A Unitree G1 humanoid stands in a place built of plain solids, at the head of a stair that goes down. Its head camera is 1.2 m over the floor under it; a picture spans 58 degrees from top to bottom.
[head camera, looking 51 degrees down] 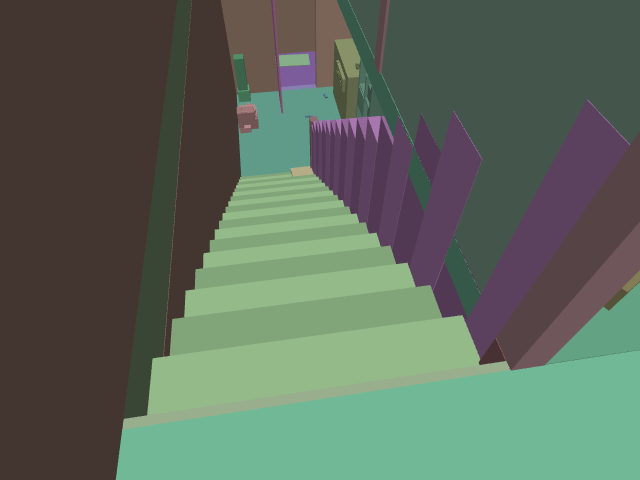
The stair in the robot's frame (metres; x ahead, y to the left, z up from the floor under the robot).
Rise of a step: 0.18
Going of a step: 0.25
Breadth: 1.09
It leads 9 degrees to the left of straight ahead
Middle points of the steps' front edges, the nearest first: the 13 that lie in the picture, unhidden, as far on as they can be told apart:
0.44 -0.01 0.00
0.69 0.03 -0.18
0.94 0.06 -0.37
1.19 0.10 -0.55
1.44 0.14 -0.73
1.69 0.18 -0.91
1.94 0.22 -1.10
2.19 0.25 -1.28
2.44 0.29 -1.46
2.69 0.33 -1.65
2.94 0.37 -1.83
3.20 0.41 -2.01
3.45 0.44 -2.19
